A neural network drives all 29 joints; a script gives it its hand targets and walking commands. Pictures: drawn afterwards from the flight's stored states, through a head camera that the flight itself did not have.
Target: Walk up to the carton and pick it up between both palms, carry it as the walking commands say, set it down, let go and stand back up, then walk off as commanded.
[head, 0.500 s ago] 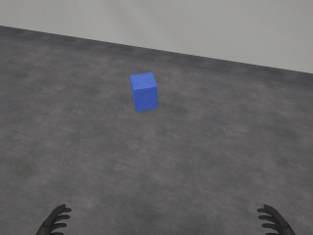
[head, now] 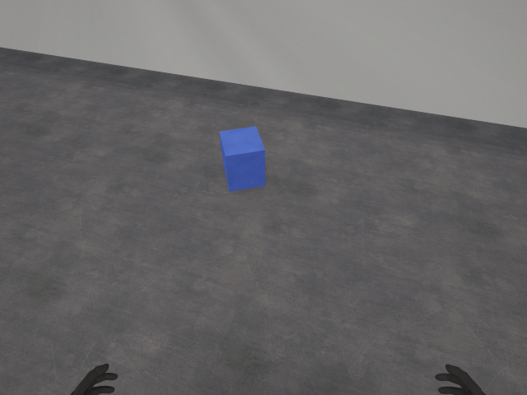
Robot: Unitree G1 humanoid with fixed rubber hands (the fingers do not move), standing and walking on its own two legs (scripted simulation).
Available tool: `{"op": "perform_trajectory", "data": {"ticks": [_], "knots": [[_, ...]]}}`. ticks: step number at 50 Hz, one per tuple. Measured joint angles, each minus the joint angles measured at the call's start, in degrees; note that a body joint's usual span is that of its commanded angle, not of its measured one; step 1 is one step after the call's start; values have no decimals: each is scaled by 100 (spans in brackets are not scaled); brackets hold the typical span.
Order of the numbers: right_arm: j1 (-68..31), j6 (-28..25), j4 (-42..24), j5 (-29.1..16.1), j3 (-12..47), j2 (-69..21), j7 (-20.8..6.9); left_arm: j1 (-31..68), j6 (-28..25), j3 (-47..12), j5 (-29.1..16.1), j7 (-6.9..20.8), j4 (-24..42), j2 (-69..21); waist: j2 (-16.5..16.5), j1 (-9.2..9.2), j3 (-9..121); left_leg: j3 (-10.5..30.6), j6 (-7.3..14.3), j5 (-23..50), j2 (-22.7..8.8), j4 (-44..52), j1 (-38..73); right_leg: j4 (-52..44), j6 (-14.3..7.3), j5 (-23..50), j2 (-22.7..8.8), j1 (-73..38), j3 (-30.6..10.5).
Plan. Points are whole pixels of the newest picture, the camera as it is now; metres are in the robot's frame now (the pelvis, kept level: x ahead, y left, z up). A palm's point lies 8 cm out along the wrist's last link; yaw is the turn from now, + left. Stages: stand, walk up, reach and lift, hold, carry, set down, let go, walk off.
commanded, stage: stand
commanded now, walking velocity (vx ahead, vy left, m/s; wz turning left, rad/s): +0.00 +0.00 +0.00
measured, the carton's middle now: (242, 159) +1.37 +0.15 -0.64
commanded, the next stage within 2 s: walk up in 0.30 s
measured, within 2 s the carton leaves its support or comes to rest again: neither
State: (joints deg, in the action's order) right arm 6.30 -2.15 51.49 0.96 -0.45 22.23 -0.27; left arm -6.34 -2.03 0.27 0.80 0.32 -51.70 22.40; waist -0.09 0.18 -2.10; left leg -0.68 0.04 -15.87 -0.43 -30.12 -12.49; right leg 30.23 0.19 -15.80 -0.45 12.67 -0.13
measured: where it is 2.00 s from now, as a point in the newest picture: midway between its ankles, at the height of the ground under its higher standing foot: (240, 305)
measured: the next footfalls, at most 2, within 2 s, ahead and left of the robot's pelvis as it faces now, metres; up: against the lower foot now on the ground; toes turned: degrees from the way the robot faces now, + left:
left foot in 0.80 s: +0.10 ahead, +0.19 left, +0.00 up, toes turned +10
right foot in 1.24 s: +0.45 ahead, -0.07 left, +0.00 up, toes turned -2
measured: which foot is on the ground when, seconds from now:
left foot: down 0.00-0.54, up 0.56-0.78, down 0.80-1.00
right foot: down 0.00-0.80, up 0.82-1.00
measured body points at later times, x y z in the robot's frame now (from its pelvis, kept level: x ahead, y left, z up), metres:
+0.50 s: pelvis +0.00 +0.00 +0.01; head +0.00 +0.00 +0.46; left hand +0.11 +0.31 -0.10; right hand +0.11 -0.32 -0.10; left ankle +0.00 +0.12 -0.73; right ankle +0.01 -0.12 -0.73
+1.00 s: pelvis +0.13 +0.07 +0.01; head +0.14 +0.11 +0.46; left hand +0.18 +0.34 -0.14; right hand +0.14 -0.19 -0.11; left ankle +0.06 +0.18 -0.74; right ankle +0.18 -0.09 -0.65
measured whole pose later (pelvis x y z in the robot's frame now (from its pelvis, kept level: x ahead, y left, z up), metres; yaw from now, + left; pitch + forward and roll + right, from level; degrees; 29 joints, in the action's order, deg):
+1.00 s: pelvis +0.13 +0.07 +0.01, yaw +5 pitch -1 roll -2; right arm 21.6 -4.3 56.4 1.3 -2.4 13.0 -1.0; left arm -11.0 -0.9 2.8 1.9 3.3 -56.1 16.4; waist -2.5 -1.1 -2.2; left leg -4.4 -0.3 -15.7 -3.3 -19.8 -3.5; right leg 59.7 1.5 -9.9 -6.6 32.0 2.4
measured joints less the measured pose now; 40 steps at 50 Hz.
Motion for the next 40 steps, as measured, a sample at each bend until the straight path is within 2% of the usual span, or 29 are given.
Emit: {"op": "perform_trajectory", "data": {"ticks": [24,26,27,28,30,33,38,39,40], "knots": [[-106,53,776,-9,3,20,9,148,49,-38,-5,-16,-751,18,8,-10,-19,-5,-19,465,-5,846,436,-845,7,465,7,-434,1],[75,191,658,-16,-114,-18,-6,141,190,92,-2,45,-613,-21,-1,-31,90,88,-6,122,15,600,224,-528,-24,-184,-46,-245,161],[169,298,597,-22,-152,-26,-69,96,206,141,9,47,-519,-68,14,-35,149,162,-21,-315,29,323,54,-492,-31,-299,-67,-202,247],[219,387,531,-13,-174,-48,-132,16,179,186,21,19,-443,-115,4,-15,189,164,-19,-641,50,-206,-219,-527,-32,-221,-107,-167,307],[202,406,409,25,-192,-123,-200,-235,93,222,50,-61,-414,-217,-29,87,172,78,-25,-648,38,-1361,-792,-672,-32,28,-194,-181,335],[151,306,246,21,-196,-274,-305,-722,24,231,78,-63,-549,-359,-87,213,132,-37,-118,-373,-58,-1986,-1213,-1018,48,401,-362,-399,307],[196,275,131,-64,-121,-562,-392,-1238,10,269,147,56,-710,-470,-151,314,145,-326,-163,-295,-275,-632,-765,-1080,293,154,-598,-719,433],[214,223,114,-71,-122,-602,-365,-1299,15,259,139,73,-735,-473,-149,313,149,-402,-164,-240,-301,-320,-575,-839,254,-37,-629,-667,453],[244,145,77,-60,-136,-595,-324,-1371,22,234,136,87,-744,-490,-87,304,164,-378,-139,-237,-338,-12,-377,-299,108,-459,-629,-461,461]]}}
